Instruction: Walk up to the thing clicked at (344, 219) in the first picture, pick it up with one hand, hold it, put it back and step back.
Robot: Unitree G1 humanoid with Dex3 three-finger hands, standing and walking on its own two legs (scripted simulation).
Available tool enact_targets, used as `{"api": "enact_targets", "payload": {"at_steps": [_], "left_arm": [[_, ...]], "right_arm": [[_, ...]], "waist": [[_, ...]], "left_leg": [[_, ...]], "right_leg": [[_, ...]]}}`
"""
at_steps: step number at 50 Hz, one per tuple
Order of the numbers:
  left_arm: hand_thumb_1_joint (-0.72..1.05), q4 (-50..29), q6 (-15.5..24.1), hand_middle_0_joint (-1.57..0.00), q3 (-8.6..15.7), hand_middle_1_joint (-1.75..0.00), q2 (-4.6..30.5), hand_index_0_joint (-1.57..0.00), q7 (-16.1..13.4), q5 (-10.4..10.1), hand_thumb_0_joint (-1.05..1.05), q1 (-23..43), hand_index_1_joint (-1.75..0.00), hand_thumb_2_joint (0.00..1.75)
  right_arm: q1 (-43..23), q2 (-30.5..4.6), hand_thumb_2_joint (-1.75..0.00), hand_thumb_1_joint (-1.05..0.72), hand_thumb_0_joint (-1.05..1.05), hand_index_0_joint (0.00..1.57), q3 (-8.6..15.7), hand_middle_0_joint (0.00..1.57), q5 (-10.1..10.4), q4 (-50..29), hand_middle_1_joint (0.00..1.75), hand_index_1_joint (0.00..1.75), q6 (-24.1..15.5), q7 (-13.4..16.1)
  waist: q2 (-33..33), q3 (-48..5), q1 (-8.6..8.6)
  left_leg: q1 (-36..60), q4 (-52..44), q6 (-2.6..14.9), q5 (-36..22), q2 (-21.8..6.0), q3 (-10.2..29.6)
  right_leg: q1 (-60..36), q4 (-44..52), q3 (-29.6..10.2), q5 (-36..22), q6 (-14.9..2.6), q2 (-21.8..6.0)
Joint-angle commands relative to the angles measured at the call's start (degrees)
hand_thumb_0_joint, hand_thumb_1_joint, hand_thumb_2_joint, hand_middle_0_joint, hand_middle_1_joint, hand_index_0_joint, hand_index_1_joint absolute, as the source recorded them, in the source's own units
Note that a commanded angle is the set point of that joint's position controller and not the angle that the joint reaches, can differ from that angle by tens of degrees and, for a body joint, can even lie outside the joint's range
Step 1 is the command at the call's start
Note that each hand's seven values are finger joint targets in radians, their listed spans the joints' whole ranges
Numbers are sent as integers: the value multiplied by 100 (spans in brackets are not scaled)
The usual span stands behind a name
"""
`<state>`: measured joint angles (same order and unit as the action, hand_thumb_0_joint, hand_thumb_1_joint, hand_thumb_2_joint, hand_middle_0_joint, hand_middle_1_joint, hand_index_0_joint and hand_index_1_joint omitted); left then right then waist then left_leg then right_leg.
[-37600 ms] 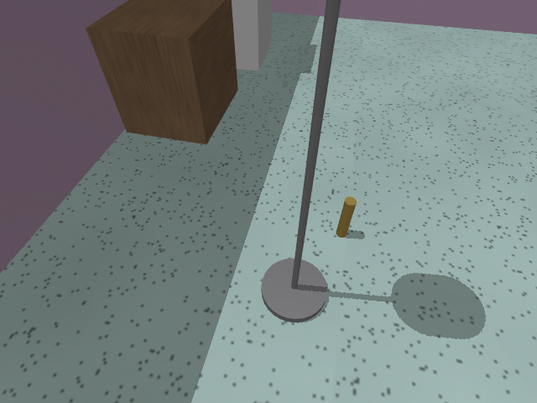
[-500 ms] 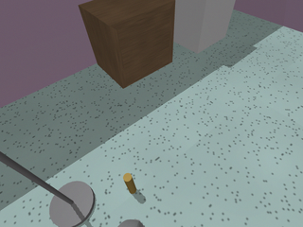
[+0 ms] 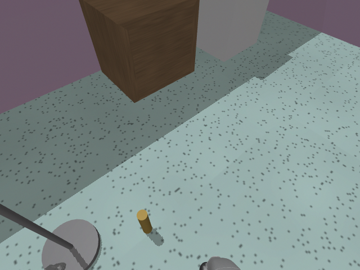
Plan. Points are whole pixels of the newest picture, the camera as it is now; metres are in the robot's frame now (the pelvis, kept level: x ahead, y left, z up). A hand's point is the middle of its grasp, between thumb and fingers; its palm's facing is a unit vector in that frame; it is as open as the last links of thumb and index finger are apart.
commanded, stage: walk up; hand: left
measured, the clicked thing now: (145, 222) +0.40 +0.17 -0.64
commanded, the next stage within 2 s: stand in 0.58 s
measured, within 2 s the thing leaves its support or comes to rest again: neither
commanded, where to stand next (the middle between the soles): +0.11 -0.04 m, yaw +2 degrees
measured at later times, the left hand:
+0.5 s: hand out of the picture +0.03 +0.27 -0.14, palm faces -0.05 -0.93 -0.36, open 7.4 cm
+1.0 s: hand out of the picture +0.12 +0.21 -0.11, palm faces -0.06 -0.94 -0.33, open 7.4 cm
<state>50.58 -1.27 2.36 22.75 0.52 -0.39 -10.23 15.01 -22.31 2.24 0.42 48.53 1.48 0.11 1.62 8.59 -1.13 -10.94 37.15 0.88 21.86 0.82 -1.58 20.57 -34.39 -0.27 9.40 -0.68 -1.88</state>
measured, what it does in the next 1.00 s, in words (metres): steps on the spot: left foot, then right foot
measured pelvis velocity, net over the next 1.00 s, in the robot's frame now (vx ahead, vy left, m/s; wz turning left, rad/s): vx -0.02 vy -0.02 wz -0.02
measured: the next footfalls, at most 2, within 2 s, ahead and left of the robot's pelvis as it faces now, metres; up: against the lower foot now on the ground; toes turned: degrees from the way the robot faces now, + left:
left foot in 0.26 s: +0.00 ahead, +0.13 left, +0.00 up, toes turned -1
right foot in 0.56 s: +0.03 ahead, -0.12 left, +0.00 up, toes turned -2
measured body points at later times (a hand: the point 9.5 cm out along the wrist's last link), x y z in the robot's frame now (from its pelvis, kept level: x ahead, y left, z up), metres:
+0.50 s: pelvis -0.03 +0.00 +0.01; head -0.02 +0.01 +0.46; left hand +0.03 +0.32 -0.12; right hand -0.01 -0.32 -0.10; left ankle -0.07 +0.10 -0.72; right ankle +0.00 -0.12 -0.71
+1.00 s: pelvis -0.02 -0.02 +0.03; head -0.02 -0.03 +0.48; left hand +0.12 +0.26 -0.09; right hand +0.08 -0.32 -0.10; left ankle -0.03 +0.13 -0.72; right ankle -0.01 -0.12 -0.72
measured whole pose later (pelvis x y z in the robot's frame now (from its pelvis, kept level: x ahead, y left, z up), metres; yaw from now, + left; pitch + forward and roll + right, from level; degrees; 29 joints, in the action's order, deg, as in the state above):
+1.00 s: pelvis -0.02 -0.02 +0.03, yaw -1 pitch -3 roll +0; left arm 61.1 2.0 -1.0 19.0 0.8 -0.1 -2.2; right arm 4.8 -19.5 0.0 -0.3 60.9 -1.0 -0.9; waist -1.0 2.9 -0.7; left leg -3.4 18.7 -2.4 12.1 -2.2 0.5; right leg 7.3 -20.6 1.4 10.1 -1.8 1.2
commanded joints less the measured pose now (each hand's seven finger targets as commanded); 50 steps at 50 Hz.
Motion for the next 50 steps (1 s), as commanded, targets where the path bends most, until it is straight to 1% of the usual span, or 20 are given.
{"api": "enact_targets", "payload": {"at_steps": [1,2,6,9,11,13,14,15,17,18,20,26,28,29,30,31,33,38,41,50], "left_arm": [[90,-502,87,-20,487,-30,1627,-20,-124,106,0,98,-30,90],[90,-590,79,-20,462,-30,1636,-20,-134,96,0,153,-30,90],[90,-714,8,-20,389,-30,1244,-20,-210,230,0,792,-30,90],[90,-630,-15,-20,413,-30,1263,-20,-153,345,0,579,-30,90],[90,-553,-72,-20,436,-30,1359,-20,-87,287,0,607,-30,90],[90,-428,-118,-20,333,-30,1117,-20,-66,199,0,337,-30,90],[90,-488,-79,-20,239,-30,768,-20,-76,98,0,644,-30,90],[90,-392,-30,-20,450,-30,1302,-20,-134,128,0,1246,-30,90],[90,-89,37,-20,355,-30,928,-20,-47,38,0,544,-30,90],[90,17,84,-20,319,-30,879,-20,-33,13,0,433,-30,90],[90,22,198,-20,290,-30,951,-20,27,103,0,519,-30,90],[90,-219,423,-20,283,-30,1087,-20,142,203,0,723,-30,90],[90,-114,511,-20,288,-30,966,-20,134,196,0,274,-30,90],[90,127,551,-20,113,-30,623,-20,32,7,0,297,-30,90],[90,289,605,-20,227,-30,1236,-20,-44,79,0,-285,-30,90],[90,318,575,-20,202,-30,1448,-20,-96,76,0,-144,-30,90],[90,315,502,-20,124,-30,1264,-20,-118,63,0,143,-30,90],[90,430,397,-20,27,-30,1115,-20,-157,-25,0,498,-30,90],[90,588,378,-20,27,-30,1097,-20,-112,3,0,710,-30,90],[90,899,423,-20,23,-30,982,-20,-70,65,0,955,-30,90]], "right_arm": [[261,-903,-90,-90,0,20,223,20,191,-355,30,30,-46,226],[312,-1055,-90,-90,0,20,299,20,153,-230,30,30,42,276],[459,-1116,-90,-90,0,20,321,20,90,36,30,30,19,216],[423,-1140,-90,-90,0,20,293,20,-63,200,30,30,-93,101],[664,-1096,-90,-90,0,20,302,20,-119,417,30,30,-150,58],[653,-1207,-90,-90,0,20,375,20,-278,547,30,30,-199,54],[75,-1702,-90,-90,0,20,447,20,-385,303,30,30,-217,48],[-428,-1982,-90,-90,0,20,477,20,-270,191,30,30,-250,29],[-1109,-1319,-90,-90,0,20,258,20,-302,154,30,30,-446,78],[-889,-1236,-90,-90,0,20,255,20,-317,224,30,30,-505,97],[-537,-1351,-90,-90,0,20,344,20,-288,325,30,30,-515,32],[498,-1671,-90,-90,0,20,582,20,-273,199,30,30,-451,-126],[337,-1593,-90,-90,0,20,543,20,-198,49,30,30,-438,-148],[-683,-992,-90,-90,0,20,354,20,-55,136,30,30,-384,-56],[-511,-627,-90,-90,0,20,254,20,91,5,30,30,-383,-8],[-344,-716,-90,-90,0,20,242,20,78,2,30,30,-354,43],[-366,-939,-90,-90,0,20,230,20,72,216,30,30,-284,61],[-437,-977,-90,-90,0,20,155,20,-43,640,30,30,-299,11],[-729,-960,-90,-90,0,20,88,20,-32,774,30,30,-282,-4],[-1144,-939,-90,-90,0,20,26,20,-66,1078,30,30,-377,9]], "waist": [[1138,-1340,125],[1414,-1460,228],[988,-1571,85],[1078,-1585,290],[1142,-1385,139],[233,-993,78],[-1323,-448,0],[-970,223,-197],[-148,151,374],[-272,-247,323],[-1019,-636,56],[-1043,-244,-400],[-885,-454,-129],[-500,-521,342],[543,-1209,351],[219,-1212,82],[479,-1152,119],[306,-1160,78],[281,-1075,81],[-102,-953,84]], "left_leg": [[-938,1813,9,-313,307,199],[-763,2782,22,1671,405,417],[-897,2941,-39,954,252,493],[-995,1104,-128,1215,172,-59],[-397,-303,-36,1099,195,-234],[495,-1628,260,674,-145,672],[-124,-2547,732,2357,-1683,3146],[-1841,-3006,1185,2940,-2334,3631],[-1085,-2315,736,188,-1507,2056],[-425,-2045,497,-703,-1298,1585],[264,-1928,490,-575,-1122,1141],[1532,-1935,1344,-414,-1808,1934],[1319,-1325,1131,-2065,-1601,1394],[343,-670,478,-3713,-1228,800],[-240,190,1,-2772,-519,222],[-63,-357,-31,-1189,-387,224],[-130,-451,84,468,-296,327],[801,-1764,-5,-2104,-546,524],[637,-1744,-102,-1605,-647,544],[647,-2138,-83,-1800,-851,604]], "right_leg": [[-1305,1050,-1713,-3651,-1217,-1702],[-906,1112,-2399,-3626,-1768,-2157],[-537,930,-1199,-556,-1243,-1229],[-861,1228,-1315,2246,-1070,-1051],[-456,1295,-1481,2578,-946,-1180],[769,405,-1108,2615,-340,-762],[1795,-660,-485,2332,12,110],[1003,-1519,-827,2100,37,81],[642,-1751,-1069,1153,-28,283],[628,-1537,-927,1058,-29,294],[388,-817,-282,1202,31,244],[1126,-38,8,1848,-156,68],[210,841,173,1293,-259,170],[-1277,2034,-233,-1086,-153,-186],[-2279,1558,-1257,-3278,-400,-1036],[-2044,1270,-1685,-3747,-968,-1428],[-2045,1314,-1507,-3233,-1090,-1515],[-1506,1358,-660,-1919,-217,-615],[-1482,1787,-733,-812,-131,-581],[-1503,1830,-573,-1084,-53,-502]]}}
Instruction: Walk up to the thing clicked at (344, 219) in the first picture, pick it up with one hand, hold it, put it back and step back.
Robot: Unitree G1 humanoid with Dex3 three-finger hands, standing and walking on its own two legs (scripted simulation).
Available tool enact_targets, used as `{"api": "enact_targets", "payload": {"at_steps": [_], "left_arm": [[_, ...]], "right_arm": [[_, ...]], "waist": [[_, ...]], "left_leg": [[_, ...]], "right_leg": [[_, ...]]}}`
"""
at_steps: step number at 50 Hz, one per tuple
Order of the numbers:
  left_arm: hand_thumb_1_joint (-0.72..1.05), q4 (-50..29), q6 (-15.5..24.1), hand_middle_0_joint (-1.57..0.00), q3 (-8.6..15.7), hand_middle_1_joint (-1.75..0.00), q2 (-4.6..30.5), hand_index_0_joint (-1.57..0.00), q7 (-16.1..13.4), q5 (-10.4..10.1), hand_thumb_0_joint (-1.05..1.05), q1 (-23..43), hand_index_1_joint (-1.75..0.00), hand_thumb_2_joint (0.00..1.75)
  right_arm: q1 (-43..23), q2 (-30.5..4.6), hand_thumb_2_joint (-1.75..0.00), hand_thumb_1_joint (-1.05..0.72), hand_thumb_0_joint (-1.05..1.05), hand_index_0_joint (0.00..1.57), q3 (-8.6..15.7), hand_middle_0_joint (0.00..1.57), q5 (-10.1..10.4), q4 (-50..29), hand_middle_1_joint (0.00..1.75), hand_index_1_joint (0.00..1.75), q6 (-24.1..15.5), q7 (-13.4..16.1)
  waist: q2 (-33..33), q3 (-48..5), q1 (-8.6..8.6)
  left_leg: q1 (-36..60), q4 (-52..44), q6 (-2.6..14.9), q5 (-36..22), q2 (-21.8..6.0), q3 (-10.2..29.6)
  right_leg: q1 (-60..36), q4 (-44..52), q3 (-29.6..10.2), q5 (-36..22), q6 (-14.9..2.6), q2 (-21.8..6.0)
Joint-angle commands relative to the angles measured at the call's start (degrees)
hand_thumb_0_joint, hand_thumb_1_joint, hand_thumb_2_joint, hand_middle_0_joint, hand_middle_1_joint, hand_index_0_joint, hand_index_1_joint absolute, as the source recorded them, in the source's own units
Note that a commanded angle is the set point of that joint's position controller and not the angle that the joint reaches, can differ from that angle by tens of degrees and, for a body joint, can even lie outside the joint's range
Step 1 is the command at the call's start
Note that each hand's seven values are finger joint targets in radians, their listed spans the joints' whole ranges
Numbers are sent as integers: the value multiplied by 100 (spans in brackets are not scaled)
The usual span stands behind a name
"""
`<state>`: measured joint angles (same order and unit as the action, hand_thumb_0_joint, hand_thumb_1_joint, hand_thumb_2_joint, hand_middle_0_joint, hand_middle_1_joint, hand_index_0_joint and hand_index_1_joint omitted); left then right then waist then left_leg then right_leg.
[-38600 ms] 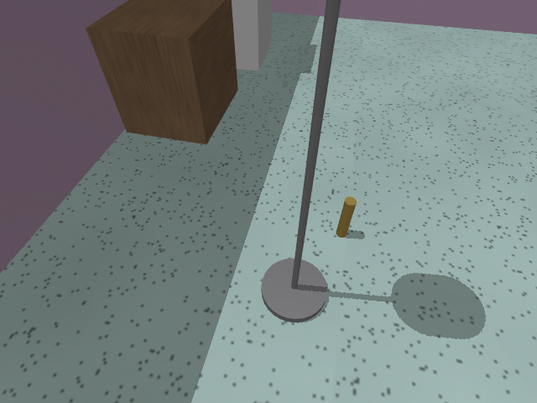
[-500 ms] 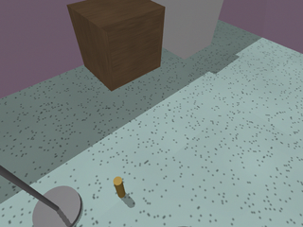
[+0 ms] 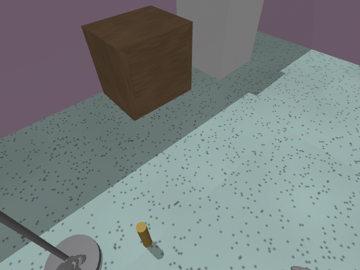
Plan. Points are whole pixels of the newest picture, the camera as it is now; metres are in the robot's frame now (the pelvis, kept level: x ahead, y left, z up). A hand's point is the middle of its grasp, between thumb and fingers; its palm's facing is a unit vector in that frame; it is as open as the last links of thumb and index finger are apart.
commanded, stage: stand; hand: left
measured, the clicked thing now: (144, 235) +0.42 +0.20 -0.67
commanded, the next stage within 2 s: go down in 1.78 s
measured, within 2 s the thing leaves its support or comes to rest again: neither
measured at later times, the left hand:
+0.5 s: hand out of the picture +0.05 +0.27 -0.16, palm faces -0.04 -0.94 -0.34, open 7.4 cm
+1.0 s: hand out of the picture +0.08 +0.26 -0.15, palm faces -0.05 -0.94 -0.35, open 7.4 cm
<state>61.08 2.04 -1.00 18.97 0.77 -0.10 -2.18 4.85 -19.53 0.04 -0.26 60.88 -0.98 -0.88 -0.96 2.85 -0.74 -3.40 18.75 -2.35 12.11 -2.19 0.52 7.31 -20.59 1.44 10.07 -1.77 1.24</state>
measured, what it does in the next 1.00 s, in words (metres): stands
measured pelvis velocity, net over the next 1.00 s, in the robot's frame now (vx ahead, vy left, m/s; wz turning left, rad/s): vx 0.00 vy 0.01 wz -0.01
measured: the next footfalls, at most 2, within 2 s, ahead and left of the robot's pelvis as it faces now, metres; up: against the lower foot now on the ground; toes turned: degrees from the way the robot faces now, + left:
none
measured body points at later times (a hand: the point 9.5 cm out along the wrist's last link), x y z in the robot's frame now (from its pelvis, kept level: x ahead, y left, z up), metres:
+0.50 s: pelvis -0.01 +0.01 +0.00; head +0.00 +0.01 +0.45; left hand +0.06 +0.31 -0.13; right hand +0.05 -0.29 -0.14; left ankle -0.02 +0.15 -0.75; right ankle +0.02 -0.10 -0.75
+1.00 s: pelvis +0.00 +0.01 +0.00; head +0.00 +0.01 +0.45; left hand +0.08 +0.31 -0.13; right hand +0.07 -0.29 -0.13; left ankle -0.02 +0.15 -0.75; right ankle +0.02 -0.10 -0.75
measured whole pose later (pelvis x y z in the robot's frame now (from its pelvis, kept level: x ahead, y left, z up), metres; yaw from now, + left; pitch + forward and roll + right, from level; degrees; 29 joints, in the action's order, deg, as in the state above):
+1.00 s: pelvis +0.00 +0.01 +0.00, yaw +0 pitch -2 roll +0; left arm 64.8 1.2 -1.1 20.3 0.6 0.3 -5.7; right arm 6.3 -20.2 0.1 -0.6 65.3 -0.5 -0.9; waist -0.3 2.5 -0.2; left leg -4.7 17.5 -1.3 11.0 -1.2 -0.2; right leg 8.7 -19.1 0.6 8.6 -0.7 0.3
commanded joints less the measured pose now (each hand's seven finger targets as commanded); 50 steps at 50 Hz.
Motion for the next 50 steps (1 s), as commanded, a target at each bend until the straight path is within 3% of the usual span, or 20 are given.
{"api": "enact_targets", "payload": {"at_steps": [1,8,12,14,17,21,30,34,39,50], "left_arm": [[90,-137,93,-20,366,-30,1360,-20,-91,23,0,217,-30,90],[90,17,64,-20,364,-30,1350,-20,-75,38,0,186,-30,90],[90,51,60,-20,335,-30,1329,-20,-78,37,0,155,-30,90],[90,82,50,-20,334,-30,1373,-20,-79,32,0,108,-30,90],[90,120,37,-20,306,-30,1350,-20,-86,47,0,4,-30,90],[90,143,19,-20,285,-30,1360,-20,-93,42,0,-77,-30,90],[90,146,18,-20,264,-30,1338,-20,-91,36,0,-185,-30,90],[90,121,14,-20,256,-30,1360,-20,-96,36,0,-184,-30,90],[90,120,25,-20,248,-30,1333,-20,-94,30,0,-207,-30,90],[90,94,20,-20,247,-30,1360,-20,-108,42,0,-161,-30,90]], "right_arm": [[-130,-1206,-90,-90,0,20,239,20,-12,-135,30,30,-147,110],[-284,-1171,-90,-90,0,20,240,20,-25,-6,30,30,-156,98],[-244,-1233,-90,-90,0,20,251,20,-36,61,30,30,-151,97],[-189,-1193,-90,-90,0,20,239,20,-39,112,30,30,-141,99],[-210,-1247,-90,-90,0,20,259,20,-32,137,30,30,-114,92],[-131,-1253,-90,-90,0,20,249,20,-42,175,30,30,-91,92],[-53,-1291,-90,-90,0,20,240,20,-37,171,30,30,-98,100],[-6,-1251,-90,-90,0,20,222,20,-39,180,30,30,-84,97],[-13,-1247,-90,-90,0,20,205,20,-20,172,30,30,-103,101],[-21,-1240,-90,-90,0,20,195,20,-16,150,30,30,-67,91]], "waist": [[108,-436,25],[34,-398,87],[-8,-556,66],[91,-382,76],[38,-483,82],[87,-287,94],[30,-394,87],[106,-336,85],[93,-415,94],[209,-278,70]], "left_leg": [[-66,-335,241,-907,-575,388],[-204,-433,262,-566,-564,393],[-148,-426,282,-705,-597,407],[-255,-444,269,-439,-541,388],[-204,-439,315,-515,-570,426],[-374,-457,311,-259,-520,428],[-300,-452,348,-467,-562,467],[-315,-440,323,-421,-535,453],[-266,-435,315,-737,-550,462],[-303,-409,317,-454,-515,410]], "right_leg": [[-204,416,-753,-1168,44,-818],[-123,552,-741,-550,58,-778],[-168,499,-741,-722,27,-809],[-37,577,-774,-354,46,-796],[-56,535,-738,-420,35,-797],[44,592,-771,-54,52,-781],[-21,467,-772,-425,30,-803],[72,487,-777,-292,35,-795],[-102,413,-743,-803,36,-817],[35,548,-765,-432,61,-816]]}}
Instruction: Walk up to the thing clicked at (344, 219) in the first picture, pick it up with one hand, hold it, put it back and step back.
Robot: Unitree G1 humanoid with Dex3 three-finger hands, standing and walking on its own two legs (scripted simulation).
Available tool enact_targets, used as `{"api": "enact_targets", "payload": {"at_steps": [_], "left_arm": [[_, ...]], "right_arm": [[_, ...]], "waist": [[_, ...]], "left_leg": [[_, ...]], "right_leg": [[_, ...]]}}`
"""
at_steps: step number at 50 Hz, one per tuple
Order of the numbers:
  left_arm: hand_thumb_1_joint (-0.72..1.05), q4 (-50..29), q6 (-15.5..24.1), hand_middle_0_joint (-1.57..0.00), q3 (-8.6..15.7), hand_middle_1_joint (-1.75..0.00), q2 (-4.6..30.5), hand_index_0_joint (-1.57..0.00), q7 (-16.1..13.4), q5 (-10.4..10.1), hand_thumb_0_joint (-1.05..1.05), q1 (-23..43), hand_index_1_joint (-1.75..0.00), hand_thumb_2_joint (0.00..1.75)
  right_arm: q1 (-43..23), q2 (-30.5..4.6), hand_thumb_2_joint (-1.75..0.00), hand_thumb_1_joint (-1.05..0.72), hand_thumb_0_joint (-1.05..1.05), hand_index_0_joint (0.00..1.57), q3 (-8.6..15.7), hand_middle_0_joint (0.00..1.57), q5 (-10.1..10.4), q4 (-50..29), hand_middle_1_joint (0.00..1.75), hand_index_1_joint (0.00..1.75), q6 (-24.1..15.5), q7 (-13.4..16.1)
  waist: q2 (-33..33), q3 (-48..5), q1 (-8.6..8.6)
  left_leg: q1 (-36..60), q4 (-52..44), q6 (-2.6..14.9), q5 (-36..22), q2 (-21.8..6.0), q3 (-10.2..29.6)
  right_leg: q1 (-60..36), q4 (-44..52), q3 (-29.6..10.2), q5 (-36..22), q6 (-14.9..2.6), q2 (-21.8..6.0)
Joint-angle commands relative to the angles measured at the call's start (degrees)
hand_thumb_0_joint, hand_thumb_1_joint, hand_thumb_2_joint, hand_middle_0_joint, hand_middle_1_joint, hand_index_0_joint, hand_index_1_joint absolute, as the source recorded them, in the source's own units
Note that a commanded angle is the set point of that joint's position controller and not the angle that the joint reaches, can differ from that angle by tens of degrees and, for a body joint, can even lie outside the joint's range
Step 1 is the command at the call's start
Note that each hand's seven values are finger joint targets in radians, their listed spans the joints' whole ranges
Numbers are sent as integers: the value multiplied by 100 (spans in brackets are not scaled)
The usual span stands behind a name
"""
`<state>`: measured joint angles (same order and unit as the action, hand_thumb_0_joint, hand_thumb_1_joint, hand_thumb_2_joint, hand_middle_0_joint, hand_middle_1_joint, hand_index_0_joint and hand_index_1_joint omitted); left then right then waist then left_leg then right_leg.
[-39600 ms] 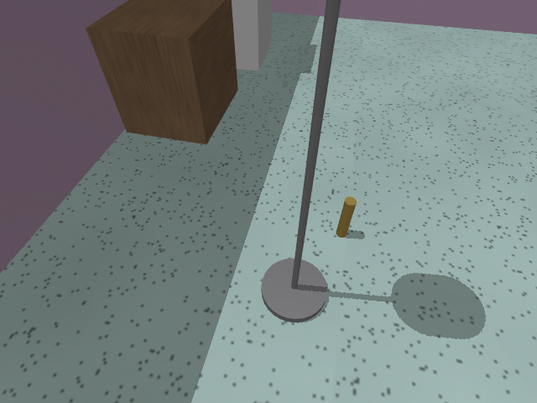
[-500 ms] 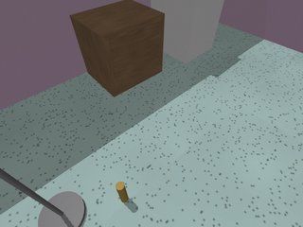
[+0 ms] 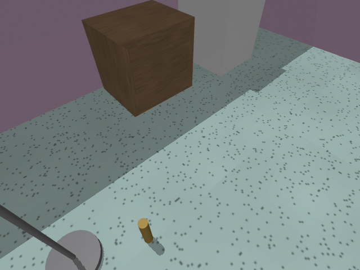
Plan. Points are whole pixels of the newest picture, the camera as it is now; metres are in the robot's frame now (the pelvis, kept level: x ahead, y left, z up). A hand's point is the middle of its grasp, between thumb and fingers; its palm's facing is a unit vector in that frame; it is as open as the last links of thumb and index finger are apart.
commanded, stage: stand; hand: left
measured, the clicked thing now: (145, 231) +0.42 +0.19 -0.67
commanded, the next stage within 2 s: go down in 0.78 s
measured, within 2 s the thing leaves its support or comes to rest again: neither
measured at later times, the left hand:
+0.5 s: hand out of the picture +0.09 +0.25 -0.15, palm faces -0.04 -0.94 -0.35, open 7.4 cm
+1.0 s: hand out of the picture +0.12 +0.25 -0.15, palm faces +0.04 -0.94 -0.33, open 8.4 cm
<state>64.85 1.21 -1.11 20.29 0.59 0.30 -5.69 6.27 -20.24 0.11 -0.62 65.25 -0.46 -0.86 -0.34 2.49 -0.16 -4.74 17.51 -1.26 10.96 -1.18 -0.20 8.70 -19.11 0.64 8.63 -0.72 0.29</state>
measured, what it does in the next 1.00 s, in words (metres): stands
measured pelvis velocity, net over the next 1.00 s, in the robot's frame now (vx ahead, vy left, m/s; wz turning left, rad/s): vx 0.00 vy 0.00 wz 0.02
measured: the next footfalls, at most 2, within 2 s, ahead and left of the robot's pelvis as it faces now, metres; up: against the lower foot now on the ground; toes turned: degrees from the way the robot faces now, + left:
none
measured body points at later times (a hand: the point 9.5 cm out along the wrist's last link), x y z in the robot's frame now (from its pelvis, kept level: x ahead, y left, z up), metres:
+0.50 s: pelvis +0.01 +0.00 +0.00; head +0.02 -0.01 +0.45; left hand +0.09 +0.30 -0.13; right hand +0.08 -0.30 -0.14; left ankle -0.01 +0.13 -0.75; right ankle +0.02 -0.11 -0.75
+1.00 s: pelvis +0.00 +0.00 -0.01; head +0.03 -0.01 +0.44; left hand +0.11 +0.29 -0.13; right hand +0.09 -0.29 -0.14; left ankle -0.01 +0.13 -0.75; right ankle +0.02 -0.11 -0.75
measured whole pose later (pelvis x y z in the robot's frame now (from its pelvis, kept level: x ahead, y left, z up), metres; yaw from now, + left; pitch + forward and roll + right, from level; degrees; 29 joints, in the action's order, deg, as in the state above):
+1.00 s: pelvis +0.00 +0.00 -0.01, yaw +1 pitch +1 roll +0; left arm 61.9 2.0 3.2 18.4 0.1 -0.1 -1.8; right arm 10.7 -19.1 0.0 2.3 53.9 -2.4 1.5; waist -0.8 2.7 -0.6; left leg -12.3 24.4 -1.1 13.7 -1.1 1.2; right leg 15.2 -24.8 2.0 11.3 -1.0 0.1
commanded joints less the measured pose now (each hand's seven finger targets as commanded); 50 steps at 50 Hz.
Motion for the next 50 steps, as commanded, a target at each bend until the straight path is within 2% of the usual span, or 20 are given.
{"api": "enact_targets", "payload": {"at_steps": [1,10,19,26,30,34,43,44,45,46,47,48,49,50], "left_arm": [[90,-299,105,-20,261,-30,1243,-20,-99,13,0,216,-30,90],[90,-309,100,-20,276,-30,1223,-20,-95,-12,0,188,-30,90],[90,-281,71,-20,277,-30,1223,-20,-98,-5,0,197,-30,90],[90,-281,82,-20,294,-30,1234,-20,-108,-8,0,230,-30,90],[90,-263,76,-20,296,-30,1234,-20,-102,-19,0,207,-30,90],[90,-312,86,-20,301,-30,1267,-20,-108,6,0,254,-30,90],[90,-284,79,-20,318,-30,1265,-20,-103,-5,0,203,-30,90],[82,-284,71,-12,325,-22,1284,-12,-105,-8,0,214,-22,82],[74,-2295,599,-4,287,-14,103,-4,-169,-281,0,2224,-14,74],[66,-1775,520,-1,418,-6,471,0,-199,-263,0,2511,-6,66],[58,-951,327,-1,899,-6,1291,0,-233,-84,0,1406,-7,58],[50,-555,209,-2,1002,-6,1319,-1,-162,22,0,1193,-6,50],[42,-738,213,-2,1055,-7,1389,-2,-85,113,0,1681,-7,42],[34,-890,267,-2,1184,-7,1496,-2,-41,249,0,1708,-7,34]], "right_arm": [[-195,-1194,-90,-90,0,20,213,20,12,-305,30,30,-116,95],[-208,-1218,-90,-90,0,20,194,20,16,-309,30,30,-142,115],[-195,-1190,-90,-90,0,20,176,20,25,-303,30,30,-129,123],[-169,-1201,-90,-90,0,20,183,20,13,-348,30,30,-129,134],[-149,-1174,-90,-90,0,20,173,20,12,-325,30,30,-120,127],[-136,-1162,-90,-90,0,20,179,20,6,-372,30,30,-120,124],[-105,-1190,-90,-90,0,20,183,20,10,-367,30,30,-122,129],[-112,-1183,-93,-98,0,20,184,21,6,-374,30,30,-122,130],[-104,-188,-92,-99,0,20,-81,20,390,-1975,30,30,-432,254],[194,-359,-92,-97,0,20,-58,20,413,-1644,30,30,-444,301],[397,-592,-92,-97,0,20,93,20,416,-1644,30,30,-396,366],[457,-556,-92,-96,0,20,160,20,364,-1732,30,30,-382,358],[477,-512,-92,-95,0,20,205,20,327,-1899,30,30,-414,357],[547,-521,-92,-95,0,20,311,20,244,-2023,30,30,-464,368]], "waist": [[132,-387,-4],[-65,-520,33],[36,-422,24],[39,-458,9],[102,-291,25],[107,-459,-9],[71,-392,14],[54,-405,9],[-218,112,-656],[162,-142,-442],[216,-133,-215],[268,-399,-166],[404,-572,-154],[359,-1090,-103]], "left_leg": [[-45,-254,211,-472,-637,471],[-35,-251,189,-894,-680,465],[5,-305,166,-810,-683,467],[11,-266,196,-871,-687,450],[-36,-326,173,-656,-659,453],[-28,-299,200,-621,-668,446],[-20,-304,201,-609,-663,450],[8,-331,187,-661,-666,458],[-952,186,219,186,200,-255],[-988,305,260,250,206,-225],[-1111,379,237,227,180,-216],[-1342,649,252,219,238,-217],[-1509,841,286,182,230,-201],[-1513,1031,288,45,237,-186]], "right_leg": [[-169,368,-688,-439,-60,-740],[-394,217,-649,-1064,-82,-744],[-326,249,-625,-892,-81,-729],[-383,235,-653,-1099,-84,-755],[-249,321,-647,-714,-63,-720],[-345,316,-673,-825,-83,-765],[-338,294,-666,-846,-89,-748],[-306,264,-663,-841,-102,-747],[891,1,-91,-32,25,-91],[550,-30,-21,238,66,-101],[546,-81,35,373,34,-59],[572,-226,18,438,30,-101],[637,-429,3,369,41,-125],[546,-675,-40,92,57,-159]]}}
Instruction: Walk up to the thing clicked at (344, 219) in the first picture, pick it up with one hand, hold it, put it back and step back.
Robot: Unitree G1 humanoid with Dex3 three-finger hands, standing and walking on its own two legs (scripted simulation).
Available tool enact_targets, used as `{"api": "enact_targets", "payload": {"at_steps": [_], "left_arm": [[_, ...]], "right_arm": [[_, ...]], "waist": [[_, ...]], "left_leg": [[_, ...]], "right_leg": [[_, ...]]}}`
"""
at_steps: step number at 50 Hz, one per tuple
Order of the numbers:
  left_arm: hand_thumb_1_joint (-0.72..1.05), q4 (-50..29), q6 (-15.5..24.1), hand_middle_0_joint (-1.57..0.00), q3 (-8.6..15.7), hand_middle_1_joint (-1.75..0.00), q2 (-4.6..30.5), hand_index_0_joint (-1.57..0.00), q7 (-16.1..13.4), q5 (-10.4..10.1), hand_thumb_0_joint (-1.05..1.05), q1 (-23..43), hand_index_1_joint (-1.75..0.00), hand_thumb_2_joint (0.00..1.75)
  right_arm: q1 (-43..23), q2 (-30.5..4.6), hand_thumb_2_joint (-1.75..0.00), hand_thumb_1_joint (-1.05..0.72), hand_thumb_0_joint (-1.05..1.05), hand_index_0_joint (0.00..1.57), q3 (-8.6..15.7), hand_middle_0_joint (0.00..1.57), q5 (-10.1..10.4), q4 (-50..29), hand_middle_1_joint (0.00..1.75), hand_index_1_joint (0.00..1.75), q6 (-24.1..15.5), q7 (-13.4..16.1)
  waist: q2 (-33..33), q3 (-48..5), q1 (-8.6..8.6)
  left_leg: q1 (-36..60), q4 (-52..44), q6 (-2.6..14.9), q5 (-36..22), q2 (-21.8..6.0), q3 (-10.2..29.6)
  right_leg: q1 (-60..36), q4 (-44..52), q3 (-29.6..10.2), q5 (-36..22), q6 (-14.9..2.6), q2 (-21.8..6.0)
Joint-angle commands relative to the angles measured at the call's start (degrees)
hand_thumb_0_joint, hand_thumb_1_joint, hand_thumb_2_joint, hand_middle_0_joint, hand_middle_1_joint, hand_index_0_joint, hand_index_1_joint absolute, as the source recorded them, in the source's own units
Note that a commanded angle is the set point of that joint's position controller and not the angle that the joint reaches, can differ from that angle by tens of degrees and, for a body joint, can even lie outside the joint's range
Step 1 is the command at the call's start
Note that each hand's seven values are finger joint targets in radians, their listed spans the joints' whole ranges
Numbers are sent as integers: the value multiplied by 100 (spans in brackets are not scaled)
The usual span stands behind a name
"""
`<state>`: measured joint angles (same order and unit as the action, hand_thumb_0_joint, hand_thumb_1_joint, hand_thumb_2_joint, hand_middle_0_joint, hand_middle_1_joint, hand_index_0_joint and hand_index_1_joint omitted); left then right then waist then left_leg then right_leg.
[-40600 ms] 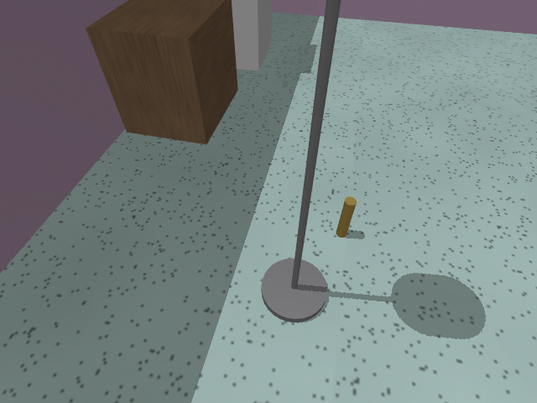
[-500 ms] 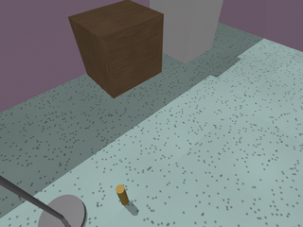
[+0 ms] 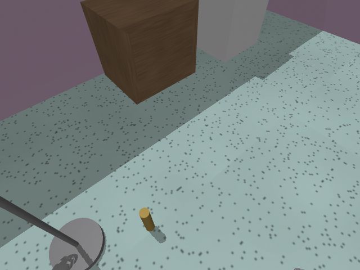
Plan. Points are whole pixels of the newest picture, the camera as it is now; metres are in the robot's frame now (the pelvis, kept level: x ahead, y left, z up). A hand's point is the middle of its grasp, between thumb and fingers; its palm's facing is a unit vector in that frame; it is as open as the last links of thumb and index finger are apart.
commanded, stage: go down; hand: left
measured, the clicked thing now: (147, 220) +0.43 +0.19 -0.66
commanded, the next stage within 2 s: none
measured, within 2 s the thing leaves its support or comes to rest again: neither
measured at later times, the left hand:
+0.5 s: hand (83, 267) +0.17 +0.27 -0.17, palm faces +0.01 -0.95 -0.32, open 16.4 cm
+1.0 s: hand out of the picture +0.15 +0.27 -0.18, palm faces +0.03 -0.95 -0.32, open 16.7 cm
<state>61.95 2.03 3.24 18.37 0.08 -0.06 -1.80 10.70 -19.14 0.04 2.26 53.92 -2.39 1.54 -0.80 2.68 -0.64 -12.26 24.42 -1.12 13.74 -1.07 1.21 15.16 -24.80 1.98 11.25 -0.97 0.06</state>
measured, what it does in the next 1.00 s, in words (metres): lowers itself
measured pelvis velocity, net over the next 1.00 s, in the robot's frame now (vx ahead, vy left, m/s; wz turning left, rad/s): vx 0.01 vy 0.03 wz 0.01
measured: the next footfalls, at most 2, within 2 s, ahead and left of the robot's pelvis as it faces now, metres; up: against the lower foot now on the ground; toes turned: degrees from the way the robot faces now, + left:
none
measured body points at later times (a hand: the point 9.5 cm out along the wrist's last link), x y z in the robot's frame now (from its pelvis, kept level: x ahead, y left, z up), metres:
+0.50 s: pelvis +0.01 +0.02 -0.05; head +0.07 +0.03 +0.40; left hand +0.16 +0.32 -0.15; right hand +0.15 -0.24 -0.14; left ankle -0.01 +0.14 -0.74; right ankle +0.02 -0.11 -0.74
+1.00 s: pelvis +0.01 +0.03 -0.08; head +0.07 +0.04 +0.36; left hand +0.15 +0.32 -0.16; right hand +0.17 -0.22 -0.16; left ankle -0.01 +0.14 -0.74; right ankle +0.02 -0.11 -0.74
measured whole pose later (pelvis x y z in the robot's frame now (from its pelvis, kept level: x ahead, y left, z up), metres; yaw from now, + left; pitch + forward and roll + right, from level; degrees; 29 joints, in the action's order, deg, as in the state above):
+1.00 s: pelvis +0.01 +0.03 -0.08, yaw +0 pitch +16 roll -3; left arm 10.6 -21.2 8.8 18.4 1.5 0.3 -22.1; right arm 14.7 -13.0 -0.3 0.7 29.4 -9.2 5.8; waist -1.4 -9.0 -2.9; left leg -48.1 64.8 0.4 32.8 -0.4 3.1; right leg 48.5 -60.4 3.4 27.9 0.8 -0.8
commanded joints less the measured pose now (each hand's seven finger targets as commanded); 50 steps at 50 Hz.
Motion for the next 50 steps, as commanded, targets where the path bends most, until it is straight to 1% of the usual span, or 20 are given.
{"api": "enact_targets", "payload": {"at_steps": [1,2,3,5,6,7,10,14,17,18,19,21,24,25,30,34,36,45,47,50], "left_arm": [[30,-322,91,-3,841,-7,1601,-2,54,407,0,626,-7,26],[27,-361,11,-3,917,-6,1501,-3,79,462,0,216,-6,21],[23,-685,-59,-4,1010,-6,1577,-3,86,498,0,98,-6,20],[11,-926,-336,-5,915,-5,1285,-5,57,471,0,-129,-5,15],[5,-1296,-484,-5,920,-6,1343,-4,55,484,0,-3,-6,16],[1,-1327,-635,-5,888,-7,1266,-5,57,466,0,40,-7,15],[-16,-1737,-962,-6,828,-7,1087,-5,63,412,0,52,-8,13],[-35,-2530,-1130,-7,849,-9,1049,-5,82,345,0,22,-11,12],[-41,-3035,-1204,-7,899,-9,1064,-5,93,339,0,-300,-11,12],[-43,-3221,-1224,-8,823,-9,979,-6,111,337,0,-412,-11,11],[-45,-3389,-1257,-8,913,-10,1046,-6,107,336,0,-509,-12,11],[-46,-3771,-1336,-8,899,-10,1049,-6,115,338,0,-722,-12,12],[-49,-4195,-1501,-8,922,-9,1030,-7,119,321,0,-1022,-10,9],[-48,-4406,-1552,-8,919,-9,1007,-6,110,305,0,-1166,-10,10],[-48,-5004,-1820,-7,835,-10,876,-6,98,234,0,-1599,-12,13],[-45,-5369,-1974,-7,876,-11,869,-5,69,185,0,-1785,-12,14],[-42,-5628,-2032,-6,914,-11,908,-5,64,162,0,-1911,-13,17],[-39,-5953,-2165,-5,1017,-12,949,-3,58,104,0,-2112,-14,20],[-38,-5986,-2152,-4,1111,-11,976,-3,55,94,0,-2194,-13,20],[-39,-5962,-2114,-4,1109,-10,948,-2,98,56,0,-2247,-12,19]], "right_arm": [[287,-585,-91,-94,0,20,371,20,-97,-936,30,30,-290,114],[352,-574,-91,-93,0,20,422,20,-117,-1060,30,30,-323,91],[331,-584,-91,-92,0,20,442,20,-116,-1251,30,30,-346,82],[271,-529,-90,-89,0,20,459,20,-94,-1498,30,30,-385,105],[223,-520,-89,-88,0,20,458,20,-60,-1619,30,30,-397,103],[106,-508,-89,-87,0,20,433,20,-58,-1741,30,30,-413,101],[85,-468,-89,-85,0,20,426,20,-56,-1981,30,30,-489,119],[229,-430,-88,-82,0,20,424,20,-73,-2139,30,30,-625,149],[286,-401,-87,-80,0,20,429,20,-83,-2260,30,30,-719,172],[267,-393,-87,-79,0,20,427,20,-86,-2327,30,30,-739,176],[323,-409,-87,-79,0,20,445,20,-92,-2368,30,30,-758,191],[314,-404,-87,-78,0,20,441,20,-84,-2466,30,30,-767,212],[259,-420,-87,-77,0,20,441,20,-94,-2585,30,30,-805,232],[270,-384,-87,-78,0,20,436,20,-96,-2658,30,30,-800,248],[273,-365,-87,-77,0,20,413,20,-116,-2858,30,30,-851,303],[270,-357,-87,-77,0,20,397,20,-123,-3009,30,30,-892,355],[285,-339,-87,-79,0,20,390,20,-126,-3057,30,30,-916,371],[307,-271,-88,-81,0,20,345,20,-133,-3252,30,30,-974,518],[329,-249,-88,-82,0,20,336,20,-139,-3278,30,30,-1008,543],[310,-253,-89,-83,0,20,339,20,-138,-3304,30,30,-1048,557]], "waist": [[214,-1337,45],[41,-1436,156],[-195,-1622,278],[-97,-1616,191],[-166,-1673,177],[-99,-1347,93],[213,-1285,-9],[93,-1418,-78],[-11,-1664,-63],[-98,-1655,-85],[-142,-1831,-86],[-272,-1931,-93],[-444,-1827,-76],[-412,-1985,-79],[-447,-2030,-146],[-389,-2041,-207],[-470,-2228,-172],[-340,-2176,-239],[-313,-2170,-183],[-331,-2078,-198]], "left_leg": [[-901,467,238,-368,275,-329],[-1032,588,211,-474,282,-294],[-963,595,159,-578,291,-283],[-958,538,148,-585,290,-259],[-956,559,154,-576,292,-245],[-1066,583,159,-371,278,-235],[-1217,827,174,-322,201,-183],[-1433,1197,152,-252,153,-151],[-1600,1533,128,-472,135,-104],[-1680,1648,114,-489,131,-80],[-1675,1755,96,-665,119,-75],[-1751,1926,68,-838,100,-36],[-1915,2030,6,-810,39,96],[-1906,2123,19,-857,46,88],[-2114,2444,27,-1048,-2,172],[-2382,2644,38,-934,-8,219],[-2387,2728,36,-1050,-27,250],[-2879,2998,94,-446,64,206],[-2963,3023,113,-279,84,198],[-3091,3038,126,-8,90,200]], "right_leg": [[-190,-282,-175,-356,66,-164],[-88,-472,-171,-450,24,-133],[-162,-533,-143,-474,-11,-92],[-183,-439,-115,-479,2,-52],[-149,-454,-116,-461,0,-51],[108,-446,-99,-241,-2,-27],[454,-648,-35,-99,15,21],[867,-1059,-21,-7,16,37],[1003,-1430,-7,-214,15,23],[1106,-1548,0,-218,10,14],[1095,-1686,9,-365,4,18],[1236,-1877,16,-459,-13,15],[1576,-2115,86,-244,-32,51],[1600,-2165,87,-280,-21,51],[1907,-2475,140,-284,-19,55],[2115,-2655,150,-212,-16,54],[2134,-2783,156,-234,-27,49],[2337,-2888,143,24,-12,39],[2346,-2894,146,138,-12,36],[2488,-2917,153,351,-5,52]]}}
